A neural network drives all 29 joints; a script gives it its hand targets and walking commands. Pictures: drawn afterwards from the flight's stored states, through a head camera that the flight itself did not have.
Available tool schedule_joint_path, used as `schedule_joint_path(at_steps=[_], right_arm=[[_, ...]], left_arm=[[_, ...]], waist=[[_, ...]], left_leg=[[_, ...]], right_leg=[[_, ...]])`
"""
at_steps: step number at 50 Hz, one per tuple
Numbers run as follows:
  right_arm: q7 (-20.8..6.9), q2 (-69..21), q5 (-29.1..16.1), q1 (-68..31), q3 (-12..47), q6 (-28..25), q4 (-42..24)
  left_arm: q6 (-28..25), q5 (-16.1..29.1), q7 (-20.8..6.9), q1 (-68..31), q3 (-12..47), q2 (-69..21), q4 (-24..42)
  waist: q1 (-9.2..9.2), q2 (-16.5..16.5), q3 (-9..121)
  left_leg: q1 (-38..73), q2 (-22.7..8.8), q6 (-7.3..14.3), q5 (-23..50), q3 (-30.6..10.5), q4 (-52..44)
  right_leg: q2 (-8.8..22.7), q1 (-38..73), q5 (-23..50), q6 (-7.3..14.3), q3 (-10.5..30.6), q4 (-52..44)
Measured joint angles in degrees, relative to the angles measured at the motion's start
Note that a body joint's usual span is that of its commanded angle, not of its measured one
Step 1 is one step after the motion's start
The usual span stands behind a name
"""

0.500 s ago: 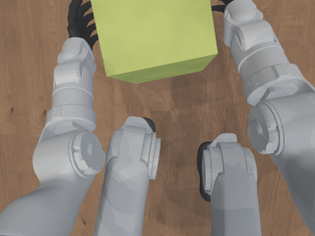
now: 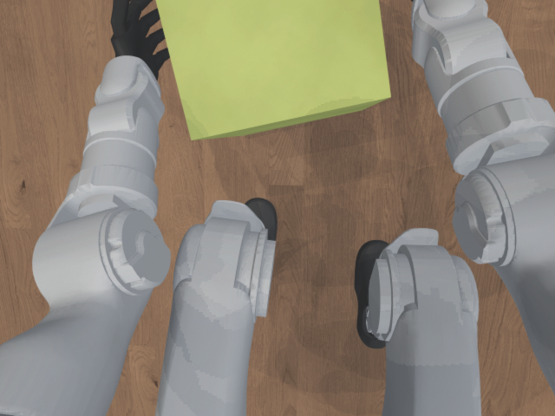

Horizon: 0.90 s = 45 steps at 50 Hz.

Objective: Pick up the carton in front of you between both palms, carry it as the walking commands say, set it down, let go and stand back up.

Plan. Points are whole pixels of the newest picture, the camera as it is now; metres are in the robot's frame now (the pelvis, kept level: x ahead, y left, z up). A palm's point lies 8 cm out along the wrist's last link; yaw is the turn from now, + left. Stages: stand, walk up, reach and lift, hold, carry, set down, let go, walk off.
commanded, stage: set down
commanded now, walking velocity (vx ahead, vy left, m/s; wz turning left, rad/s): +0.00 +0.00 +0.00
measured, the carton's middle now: (281, 45) +0.52 +0.10 -0.25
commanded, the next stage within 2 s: let go in 1.24 s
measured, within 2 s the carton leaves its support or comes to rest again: neither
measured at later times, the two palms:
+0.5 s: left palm (44, 35) +0.47 +0.30 -0.09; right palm out of the picture +0.59 -0.05 -0.08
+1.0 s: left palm out of the picture +0.47 +0.31 +0.06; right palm out of the picture +0.59 -0.07 +0.06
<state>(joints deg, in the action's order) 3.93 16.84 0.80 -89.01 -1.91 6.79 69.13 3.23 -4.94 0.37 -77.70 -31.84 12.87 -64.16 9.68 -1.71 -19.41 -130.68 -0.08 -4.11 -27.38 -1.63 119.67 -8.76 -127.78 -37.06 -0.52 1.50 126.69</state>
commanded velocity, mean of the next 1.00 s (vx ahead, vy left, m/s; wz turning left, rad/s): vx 0.00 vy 0.00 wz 0.00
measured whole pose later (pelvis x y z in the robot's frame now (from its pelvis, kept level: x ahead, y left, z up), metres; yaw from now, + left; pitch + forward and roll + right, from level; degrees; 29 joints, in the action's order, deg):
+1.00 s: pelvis +0.02 +0.01 +0.16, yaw +1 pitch +48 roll -1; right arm 2.0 19.5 -0.3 -73.4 -6.0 14.7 52.8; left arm 11.6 6.1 3.2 -58.9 -22.1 12.5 -41.2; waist 9.8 -2.5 2.8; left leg -113.3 1.0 -0.8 -21.5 -1.3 87.3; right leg -4.3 -108.8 -31.1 -0.8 1.9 92.3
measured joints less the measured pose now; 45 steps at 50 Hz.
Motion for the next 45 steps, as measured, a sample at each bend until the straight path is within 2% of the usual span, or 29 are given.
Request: schedule_joint_path(at_steps=[3, 7, 11, 16, 22, 29, 33, 45], right_arm=[[0.92, 2.66, -3.91, 0.32, 3.40, -0.59, -0.38], [0.85, 5.47, -7.78, 1.25, 6.89, -0.88, -2.60], [1.03, 6.31, -9.53, 2.29, 8.22, -0.59, -6.73], [1.85, 6.30, -9.03, 4.05, 7.27, 1.09, -11.68], [2.19, 5.90, -7.54, 6.47, 3.28, 4.33, -13.60], [0.16, 4.75, -4.15, 7.11, -2.45, 4.37, -7.74], [-0.60, 4.59, -3.04, 7.98, -3.83, 3.90, -7.03], [-1.46, 3.90, -2.27, 13.94, -3.12, 7.14, -15.40]], left_arm=[[-2.02, 4.79, 1.79, 0.18, 2.83, 2.19, -2.55], [-3.61, 10.60, 2.53, 0.83, 6.86, 4.78, -2.69], [-3.67, 14.64, 3.05, 1.83, 9.68, 6.12, 0.34], [-1.70, 17.33, 4.50, 3.81, 12.02, 5.35, 6.91], [2.79, 16.99, 6.49, 7.11, 14.30, 3.12, 14.81], [4.62, 13.38, 6.17, 9.69, 13.58, 0.89, 15.00], [4.85, 11.92, 5.82, 11.08, 12.66, -0.10, 15.75], [7.89, 11.47, 3.78, 16.97, 10.34, -0.24, 22.38]], waist=[[-0.27, 0.81, -1.42], [-0.67, 1.34, -2.52], [-0.85, 1.59, -2.57], [-0.88, 1.83, -0.73], [-0.19, 0.45, 4.12], [0.26, -1.09, 12.08], [0.27, -1.10, 15.22], [0.24, -0.60, 20.38]], left_leg=[[-0.03, -0.34, 0.78, 0.17, 0.74, 0.15], [-0.67, -1.18, 2.21, 0.46, 1.80, 0.46], [-1.28, -1.64, 3.23, 0.74, 2.48, 0.82], [-1.23, -0.81, 3.82, 1.35, 2.72, 0.24], [1.48, 0.52, 3.68, 1.84, 1.90, -3.76], [4.52, 1.19, 3.43, 2.76, 1.06, -11.35], [5.90, 1.27, 3.44, 3.21, 0.79, -14.89], [12.76, 1.04, 3.37, 4.78, 0.53, -26.49]], right_leg=[[0.84, 0.22, -0.22, -0.15, 0.22, 0.24], [1.99, -0.02, -0.44, -0.21, 0.25, 0.60], [2.64, -0.29, -0.51, -0.45, 0.38, 0.92], [3.73, 0.52, -0.78, -0.80, 0.47, 0.43], [4.78, 3.99, -0.73, -0.59, -0.18, -3.97], [5.06, 7.05, 0.83, -0.34, -0.55, -12.24], [4.96, 8.35, 1.67, -0.37, -0.53, -16.11], [4.38, 14.55, 4.55, -0.40, 0.18, -28.32]])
